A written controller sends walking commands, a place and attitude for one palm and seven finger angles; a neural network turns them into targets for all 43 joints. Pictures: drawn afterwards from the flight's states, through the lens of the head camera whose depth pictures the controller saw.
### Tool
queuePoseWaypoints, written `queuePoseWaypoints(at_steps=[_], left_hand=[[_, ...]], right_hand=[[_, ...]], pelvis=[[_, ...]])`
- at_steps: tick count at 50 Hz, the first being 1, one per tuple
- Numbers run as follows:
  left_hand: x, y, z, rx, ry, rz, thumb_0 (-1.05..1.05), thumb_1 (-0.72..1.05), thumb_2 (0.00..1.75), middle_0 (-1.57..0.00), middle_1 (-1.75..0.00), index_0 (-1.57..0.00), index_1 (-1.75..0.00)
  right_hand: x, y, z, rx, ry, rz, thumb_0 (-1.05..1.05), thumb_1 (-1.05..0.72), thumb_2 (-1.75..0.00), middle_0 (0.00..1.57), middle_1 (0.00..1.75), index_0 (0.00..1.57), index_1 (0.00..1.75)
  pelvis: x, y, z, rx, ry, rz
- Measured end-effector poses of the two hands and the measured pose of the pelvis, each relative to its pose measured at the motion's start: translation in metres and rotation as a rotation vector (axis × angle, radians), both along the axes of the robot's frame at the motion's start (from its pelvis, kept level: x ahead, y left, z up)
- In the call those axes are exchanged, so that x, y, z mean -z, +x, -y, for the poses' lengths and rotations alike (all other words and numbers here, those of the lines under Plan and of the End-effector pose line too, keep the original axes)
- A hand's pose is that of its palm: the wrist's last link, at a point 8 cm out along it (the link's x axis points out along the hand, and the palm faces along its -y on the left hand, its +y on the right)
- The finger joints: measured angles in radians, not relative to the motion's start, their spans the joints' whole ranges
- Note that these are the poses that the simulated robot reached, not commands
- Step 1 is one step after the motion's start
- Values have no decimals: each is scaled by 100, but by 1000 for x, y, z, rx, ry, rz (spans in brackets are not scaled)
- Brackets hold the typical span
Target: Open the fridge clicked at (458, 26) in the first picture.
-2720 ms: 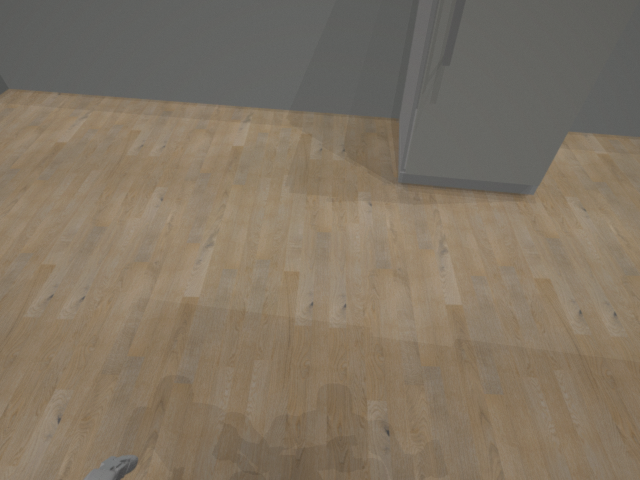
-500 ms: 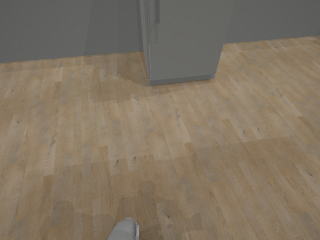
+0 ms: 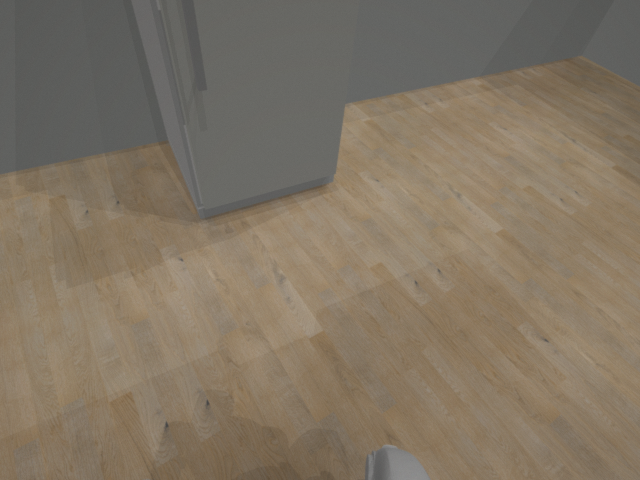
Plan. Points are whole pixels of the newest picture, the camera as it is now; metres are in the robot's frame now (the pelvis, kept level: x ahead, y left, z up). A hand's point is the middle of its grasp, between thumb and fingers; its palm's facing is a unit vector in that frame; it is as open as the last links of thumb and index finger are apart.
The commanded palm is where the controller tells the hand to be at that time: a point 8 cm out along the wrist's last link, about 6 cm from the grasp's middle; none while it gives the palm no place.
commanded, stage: walk to a spot facing it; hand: left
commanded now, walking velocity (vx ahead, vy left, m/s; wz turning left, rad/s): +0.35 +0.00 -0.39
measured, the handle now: out of the picture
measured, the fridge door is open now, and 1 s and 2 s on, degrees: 0 0 0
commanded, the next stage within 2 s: turn to face it in 1.16 s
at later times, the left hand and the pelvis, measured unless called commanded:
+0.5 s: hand (240, 367) +0.32 +0.14 -0.17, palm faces -0.14 -0.96 -0.25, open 7.1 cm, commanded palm none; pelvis +0.22 -0.05 -0.01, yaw -10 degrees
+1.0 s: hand (255, 280) +0.50 +0.14 -0.18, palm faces -0.25 -0.96 -0.15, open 7.4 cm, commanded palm none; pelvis +0.43 -0.02 +0.00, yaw -19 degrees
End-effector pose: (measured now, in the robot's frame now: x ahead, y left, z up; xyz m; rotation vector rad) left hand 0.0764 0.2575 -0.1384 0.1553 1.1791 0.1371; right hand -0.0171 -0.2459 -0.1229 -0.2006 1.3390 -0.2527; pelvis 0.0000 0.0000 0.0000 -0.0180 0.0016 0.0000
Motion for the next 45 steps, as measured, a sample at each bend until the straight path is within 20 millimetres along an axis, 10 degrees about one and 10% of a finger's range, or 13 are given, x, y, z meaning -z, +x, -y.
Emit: queuePoseWaypoints(at_steps=[8, 14, 19, 25, 35, 39, 45], left_hand=[[3, 141, 49, 187, -42, 46, 1, 91, 90, -19, -30, -20, -30], [19, 230, 101, 270, -56, 112, 1, 91, 90, -19, -30, -20, -30], [16, 235, 107, 222, -42, 56, 0, 91, 89, -20, -30, -20, -30], [-3, 239, 70, 165, 64, -20, -3, 95, 89, -20, -30, -21, -30], [19, 239, 45, 85, 7, -218, 0, 92, 90, -19, -30, -20, -30], [34, 257, 40, 100, -29, -309, 0, 91, 90, -19, -30, -20, -30], [19, 342, 46, 189, -34, -268, 1, 91, 90, -19, -30, -20, -30]], right_hand=[[7, -44, -24, 186, 67, -237, 1, -91, -90, 20, 30, 20, 30], [25, -25, -34, 282, 163, -362, 1, -90, -90, 20, 30, 20, 30], [36, 69, -10, 262, 163, -220, 1, -90, -90, 20, 30, 20, 30], [31, 216, 27, 180, 106, 72, 1, -92, -90, 20, 30, 20, 30], [8, 381, 40, 54, 26, 236, 1, -93, -90, 20, 30, 20, 30], [8, 420, 27, 56, -1, 279, 1, -92, -90, 20, 30, 20, 30], [6, 404, 6, 202, 17, 194, 0, -93, -90, 20, 30, 20, 30]], pelvis=[[8, 71, 6, 72, 7, -1], [30, 136, 34, 120, 13, 0], [22, 175, 48, 145, 12, 30], [8, 220, 49, 167, 6, 23], [13, 312, 28, 190, -17, 15], [21, 348, 16, 232, -3, 30], [5, 392, 13, 283, -2, 34]])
